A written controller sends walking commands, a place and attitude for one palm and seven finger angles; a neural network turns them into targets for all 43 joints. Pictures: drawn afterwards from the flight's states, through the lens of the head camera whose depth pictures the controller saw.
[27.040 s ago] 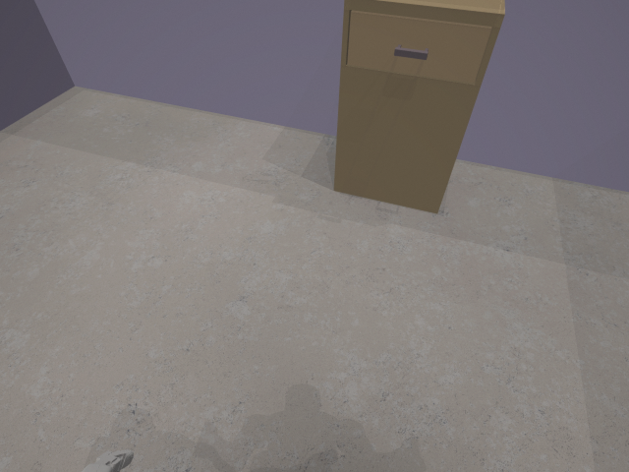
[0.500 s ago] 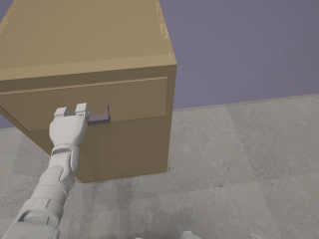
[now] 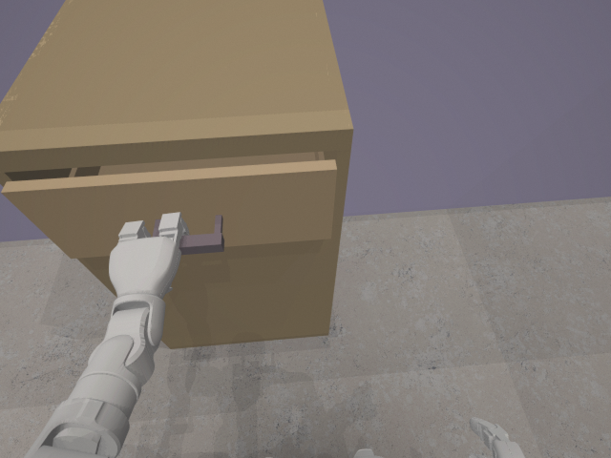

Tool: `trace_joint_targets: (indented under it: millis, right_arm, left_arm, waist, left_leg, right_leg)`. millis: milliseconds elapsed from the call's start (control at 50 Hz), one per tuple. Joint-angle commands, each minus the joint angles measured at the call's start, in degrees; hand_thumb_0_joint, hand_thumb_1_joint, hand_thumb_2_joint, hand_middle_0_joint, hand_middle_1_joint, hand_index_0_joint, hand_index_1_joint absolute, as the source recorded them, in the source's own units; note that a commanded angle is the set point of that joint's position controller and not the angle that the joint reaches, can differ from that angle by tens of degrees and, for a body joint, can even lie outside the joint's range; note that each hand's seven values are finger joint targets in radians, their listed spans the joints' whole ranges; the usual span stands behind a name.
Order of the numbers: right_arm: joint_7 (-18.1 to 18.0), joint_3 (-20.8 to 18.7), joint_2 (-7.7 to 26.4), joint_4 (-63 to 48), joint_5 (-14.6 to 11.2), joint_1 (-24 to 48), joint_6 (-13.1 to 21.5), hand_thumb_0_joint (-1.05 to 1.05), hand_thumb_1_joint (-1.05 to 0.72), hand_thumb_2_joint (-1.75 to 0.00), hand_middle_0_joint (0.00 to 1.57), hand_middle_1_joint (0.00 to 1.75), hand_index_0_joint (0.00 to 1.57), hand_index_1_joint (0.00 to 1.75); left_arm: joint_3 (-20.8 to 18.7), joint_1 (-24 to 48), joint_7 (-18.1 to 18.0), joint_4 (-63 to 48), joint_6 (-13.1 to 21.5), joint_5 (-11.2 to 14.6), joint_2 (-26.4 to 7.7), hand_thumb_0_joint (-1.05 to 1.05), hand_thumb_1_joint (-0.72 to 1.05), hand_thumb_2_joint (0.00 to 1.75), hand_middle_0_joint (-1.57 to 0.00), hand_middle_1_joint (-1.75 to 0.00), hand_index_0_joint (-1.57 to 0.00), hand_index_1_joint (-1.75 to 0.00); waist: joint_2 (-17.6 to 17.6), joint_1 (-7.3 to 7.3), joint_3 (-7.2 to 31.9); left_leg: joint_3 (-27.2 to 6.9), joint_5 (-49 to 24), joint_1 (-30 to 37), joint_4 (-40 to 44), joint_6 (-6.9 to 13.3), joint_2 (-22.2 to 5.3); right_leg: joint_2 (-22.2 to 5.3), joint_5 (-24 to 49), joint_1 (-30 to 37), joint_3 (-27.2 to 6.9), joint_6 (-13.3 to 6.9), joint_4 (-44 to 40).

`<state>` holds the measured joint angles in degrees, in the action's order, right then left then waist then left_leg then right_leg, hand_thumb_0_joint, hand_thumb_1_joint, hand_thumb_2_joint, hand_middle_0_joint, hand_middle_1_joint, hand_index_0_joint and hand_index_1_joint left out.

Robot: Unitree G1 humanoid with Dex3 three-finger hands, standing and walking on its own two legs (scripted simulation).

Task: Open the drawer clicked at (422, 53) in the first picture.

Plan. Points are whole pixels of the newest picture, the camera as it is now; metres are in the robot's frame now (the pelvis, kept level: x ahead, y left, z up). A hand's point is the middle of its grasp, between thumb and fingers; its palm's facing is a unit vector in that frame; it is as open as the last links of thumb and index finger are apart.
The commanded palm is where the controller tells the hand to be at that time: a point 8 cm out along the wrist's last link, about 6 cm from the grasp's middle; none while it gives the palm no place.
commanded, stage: pull the drawer open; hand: left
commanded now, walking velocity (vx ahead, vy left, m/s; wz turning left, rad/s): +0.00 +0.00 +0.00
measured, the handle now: (187, 234) +0.43 +0.21 -0.01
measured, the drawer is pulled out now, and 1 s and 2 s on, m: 0.03 0.20 0.28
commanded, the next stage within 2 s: open the thumb to release the handle in 1.26 s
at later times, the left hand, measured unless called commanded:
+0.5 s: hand (156, 324) +0.29 +0.23 -0.02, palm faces +0.01 -0.08 -1.00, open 6.9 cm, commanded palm +0.24 +0.23 +0.03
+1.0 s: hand (146, 401) +0.19 +0.21 -0.02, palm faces -0.02 -0.11 -0.99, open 6.8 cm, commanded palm +0.14 +0.21 +0.03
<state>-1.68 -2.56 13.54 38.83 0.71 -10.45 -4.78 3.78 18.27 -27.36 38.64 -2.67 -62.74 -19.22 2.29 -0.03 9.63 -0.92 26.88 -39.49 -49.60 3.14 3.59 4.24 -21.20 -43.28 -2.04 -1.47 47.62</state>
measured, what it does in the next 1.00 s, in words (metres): stands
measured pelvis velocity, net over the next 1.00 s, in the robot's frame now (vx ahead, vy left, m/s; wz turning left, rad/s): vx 0.01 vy -0.02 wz -0.02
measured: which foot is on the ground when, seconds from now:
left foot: down 0.00-1.00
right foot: down 0.00-1.00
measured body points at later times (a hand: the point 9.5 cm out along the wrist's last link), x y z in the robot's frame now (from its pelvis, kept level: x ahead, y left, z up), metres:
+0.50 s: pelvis +0.01 -0.01 +0.01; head +0.06 -0.02 +0.45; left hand +0.28 +0.23 +0.03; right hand +0.13 -0.27 -0.11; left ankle -0.04 +0.08 -0.69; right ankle +0.01 -0.11 -0.69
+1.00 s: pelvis +0.01 -0.02 +0.00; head +0.04 -0.04 +0.45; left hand +0.19 +0.21 +0.03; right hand +0.24 -0.22 -0.09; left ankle -0.04 +0.08 -0.69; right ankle +0.01 -0.11 -0.69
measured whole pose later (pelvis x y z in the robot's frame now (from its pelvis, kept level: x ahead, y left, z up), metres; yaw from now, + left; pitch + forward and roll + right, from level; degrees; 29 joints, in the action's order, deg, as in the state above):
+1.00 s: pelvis +0.01 -0.02 +0.00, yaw -1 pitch +12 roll +1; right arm 2.0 0.5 11.6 32.6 1.3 -4.5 -2.8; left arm 4.8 -25.6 -28.7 2.7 -3.3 -62.3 -15.6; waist 1.6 3.9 9.5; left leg 0.4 28.5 -31.7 -48.3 1.9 2.9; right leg 5.2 -23.6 -37.5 -3.4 -3.0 49.5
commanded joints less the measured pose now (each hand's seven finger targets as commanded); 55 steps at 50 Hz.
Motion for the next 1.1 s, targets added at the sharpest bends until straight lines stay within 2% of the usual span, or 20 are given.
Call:
trace_joint_targets:
  millis: [0,40,80,140,160,180,260,320,400,500,560,600,640,680,700,760,900,940,1000,1080]
  right_arm:
    - [-1.1,-2.6,7.5,-5.1,-0.3,-2.9,1.6,0.0,-0.9,-0.9,0.2,0.3,0.2,0.3]
    - [-1.3,-2.5,7.8,-5.0,-0.3,-2.9,1.7,0.0,-0.9,-0.9,0.2,0.3,0.2,0.3]
    - [-1.1,-2.6,7.2,-6.0,-0.5,-2.4,2.0,0.0,-0.9,-0.9,0.2,0.3,0.2,0.3]
    - [-0.9,-2.6,7.3,-7.2,-0.6,-1.3,2.2,0.0,-0.9,-0.9,0.2,0.3,0.2,0.3]
    - [-0.7,-2.5,7.0,-7.9,-0.8,-1.1,2.3,0.0,-0.9,-0.9,0.2,0.3,0.2,0.3]
    - [-0.6,-2.5,7.1,-8.0,-1.0,-0.9,2.4,0.0,-0.9,-0.9,0.2,0.3,0.2,0.3]
    - [0.1,-2.8,7.1,-9.6,-1.1,0.5,2.9,0.0,-0.9,-0.9,0.2,0.3,0.2,0.3]
    - [0.9,-3.0,7.2,-10.2,-1.0,1.1,3.4,0.0,-0.9,-0.9,0.2,0.3,0.2,0.3]
    - [1.5,-3.0,7.3,-10.6,-0.7,2.7,3.5,0.0,-0.9,-0.9,0.2,0.3,0.2,0.3]
    - [1.9,-2.6,7.1,-10.9,-0.5,4.8,3.7,0.0,-0.9,-0.9,0.2,0.3,0.2,0.3]
    - [2.0,-2.3,6.7,-11.6,-0.2,6.4,3.6,0.0,-0.9,-0.9,0.2,0.3,0.2,0.3]
    - [1.9,-2.1,6.5,-11.3,-0.2,7.1,3.7,0.0,-0.9,-0.9,0.2,0.3,0.2,0.3]
    - [2.0,-1.6,6.2,-12.3,-0.2,8.4,3.6,0.0,-0.9,-0.9,0.2,0.3,0.2,0.3]
    - [2.2,-1.3,5.8,-12.4,-0.3,9.1,3.7,0.0,-0.9,-0.9,0.2,0.3,0.2,0.3]
    - [2.2,-1.1,5.5,-12.5,-0.3,9.3,3.7,0.0,-0.9,-0.9,0.2,0.3,0.2,0.3]
    - [2.2,-0.5,5.1,-13.3,-0.1,10.2,3.8,0.0,-0.9,-0.9,0.2,0.3,0.2,0.3]
    - [3.3,0.3,4.3,-14.4,0.2,10.9,4.4,0.0,-0.9,-0.9,0.2,0.3,0.2,0.3]
    - [3.4,0.4,4.5,-14.6,0.4,11.1,4.4,0.0,-0.9,-0.9,0.2,0.3,0.2,0.3]
    - [4.1,0.5,4.2,-15.1,0.8,11.3,4.9,0.0,-0.9,-0.9,0.2,0.3,0.2,0.3]
    - [4.8,0.4,4.2,-15.3,1.1,11.0,5.2,0.0,-0.9,-0.9,0.2,0.3,0.2,0.3]
  left_arm:
    - [-5.1,16.1,-1.2,-5.2,-0.6,-0.2,-13.5,0.0,0.9,0.9,-0.4,-1.35,-0.4,-1.35]
    - [-7.1,17.1,-1.0,-4.9,0.7,-0.1,-15.9,0.0,0.9,0.9,-0.4,-1.35,-0.4,-1.35]
    - [-6.1,11.3,-0.7,-4.7,1.3,0.4,-13.2,0.0,0.9,0.9,-0.4,-1.35,-0.4,-1.35]
    - [-7.7,5.1,-0.6,-7.2,2.5,1.1,-13.7,0.0,0.9,0.9,-0.4,-1.35,-0.4,-1.35]
    - [-6.7,1.7,-0.5,-8.0,2.4,1.3,-12.1,0.0,0.9,0.9,-0.4,-1.35,-0.4,-1.35]
    - [-5.8,1.8,-0.5,-9.1,2.5,1.3,-11.3,0.0,0.9,0.9,-0.4,-1.35,-0.4,-1.35]
    - [-6.8,-9.3,-1.3,-15.9,2.3,1.9,-10.3,0.0,0.9,0.9,-0.4,-1.35,-0.4,-1.35]
    - [-5.7,-17.0,-2.2,-22.1,1.3,2.7,-7.7,0.0,0.9,0.9,-0.4,-1.35,-0.4,-1.35]
    - [-6.5,-23.9,-3.6,-27.7,-0.6,2.7,-7.5,0.0,0.9,0.9,-0.4,-1.35,-0.4,-1.35]
    - [-4.3,-28.0,-4.9,-32.4,-3.0,1.9,-5.3,0.0,0.9,0.9,-0.4,-1.35,-0.4,-1.35]
    - [-4.0,-30.4,-5.5,-36.1,-3.5,1.0,-5.3,0.0,0.9,0.9,-0.4,-1.35,-0.4,-1.35]
    - [-3.6,-31.3,-5.4,-35.0,-3.9,0.7,-4.6,0.0,0.9,0.9,-0.4,-1.35,-0.4,-1.35]
    - [-3.7,-34.6,-5.3,-37.7,-3.5,0.7,-4.7,0.0,0.9,0.9,-0.4,-1.35,-0.4,-1.35]
    - [-1.1,-35.8,-4.9,-38.1,-3.6,0.4,-2.7,0.0,0.9,0.9,-0.4,-1.35,-0.4,-1.35]
    - [-1.1,-36.7,-4.7,-37.8,-3.5,0.2,-2.6,0.0,0.9,0.9,-0.4,-1.35,-0.4,-1.35]
    - [-2.5,-40.6,-4.4,-39.9,-2.7,0.1,-4.1,0.0,0.9,0.9,-0.4,-1.35,-0.4,-1.35]
    - [-1.1,-50.7,-3.5,-43.9,0.0,0.4,-2.5,0.0,0.9,0.9,-0.4,-1.35,-0.4,-1.35]
    - [-2.9,-52.3,-3.8,-45.6,0.9,0.5,-4.2,0.0,0.9,0.9,-0.4,-1.35,-0.4,-1.35]
    - [-0.5,-57.6,-4.2,-48.1,2.1,0.2,-1.7,0.0,0.9,0.9,-0.4,-1.35,-0.4,-1.35]
    - [-2.1,-64.6,-5.2,-50.7,3.7,0.5,-2.6,0.0,0.9,0.9,-0.4,-1.35,-0.4,-1.35]
  waist:
    - [-1.8,-0.38,18.6]
    - [-2.1,0.06,18.8]
    - [-2.9,1.03,19.4]
    - [-1.9,2.62,19.8]
    - [-1.8,2.96,19.6]
    - [-2.4,2.14,18.8]
    - [-2.0,3.51,18.4]
    - [-2.9,3.05,18.0]
    - [-2.4,3.05,16.0]
    - [-1.3,2.39,13.0]
    - [0.4,3.27,14.1]
    - [-2.4,2.95,12.2]
    - [-0.6,3.94,12.3]
    - [-0.8,3.57,10.6]
    - [-2.5,3.61,9.5]
    - [-1.3,4.8,10.2]
    - [-3.7,5.22,8.6]
    - [-2.7,5.58,8.9]
    - [-1.8,5.91,8.6]
    - [-2.6,6.66,9.2]
  left_leg:
    - [0.1,-24.8,6.1,4.7,-2.3,-1.5]
    - [0.0,-24.0,4.9,4.7,-2.1,-1.3]
    - [0.5,-23.8,4.9,5.0,-1.8,-1.1]
    - [0.5,-23.5,4.6,5.8,-1.8,-1.1]
    - [0.8,-23.9,4.8,6.1,-1.8,-1.1]
    - [0.6,-23.5,4.9,6.1,-1.7,-1.2]
    - [0.4,-26.0,6.3,7.0,-1.9,-1.7]
    - [0.1,-29.2,8.0,6.8,-2.2,-2.2]
    - [0.0,-29.4,8.7,6.9,-2.5,-2.2]
    - [-0.7,-29.3,10.9,7.0,-3.1,-2.6]
    - [-1.1,-31.9,13.2,6.8,-3.5,-2.8]
    - [-0.9,-29.4,12.3,6.7,-3.3,-2.4]
    - [-1.2,-30.3,12.9,7.0,-3.6,-2.3]
    - [-1.3,-29.9,13.4,6.8,-3.7,-2.4]
    - [-1.4,-28.8,13.1,6.9,-3.5,-2.3]
    - [-1.0,-29.1,13.1,6.8,-3.4,-1.9]
    - [-0.9,-28.1,11.5,5.3,-2.7,-1.4]
    - [-0.9,-27.0,10.7,5.2,-2.8,-1.2]
    - [-0.7,-27.2,10.4,3.9,-2.5,-1.1]
    - [-1.0,-27.7,9.4,2.8,-2.6,-1.2]
  right_leg:
    - [-1.5,21.8,15.7,-0.1,-1.4,-3.5]
    - [-1.6,21.6,16.3,-0.7,-1.5,-3.4]
    - [-1.6,22.5,17.8,-0.9,-1.4,-3.9]
    - [-1.5,22.4,19.5,-1.6,-1.8,-4.1]
    - [-1.6,23.2,20.2,-1.5,-1.8,-4.3]
    - [-1.4,23.0,19.5,-1.7,-1.7,-4.6]
    - [-1.3,23.3,20.4,-1.7,-1.9,-4.7]
    - [-1.2,25.1,20.1,-1.4,-1.8,-4.7]
    - [-1.2,25.6,19.7,-1.6,-1.8,-4.6]
    - [-0.9,22.2,16.6,-0.6,-1.9,-4.5]
    - [-0.9,22.1,16.5,-0.7,-2.2,-3.9]
    - [-0.7,21.7,16.1,-1.0,-2.1,-4.3]
    - [-0.8,22.1,16.8,-1.4,-2.5,-4.1]
    - [-0.7,20.9,15.5,-1.1,-2.3,-4.0]
    - [-0.6,19.7,15.3,-1.1,-2.3,-4.2]
    - [-0.6,22.0,17.2,-2.2,-2.5,-3.9]
    - [-0.8,24.8,17.4,-3.4,-2.1,-3.2]
    - [-0.8,25.0,17.8,-4.1,-2.4,-2.8]
    - [-1.0,25.4,16.6,-4.3,-2.2,-2.0]
    - [-0.9,25.2,15.9,-4.3,-2.4,-0.4]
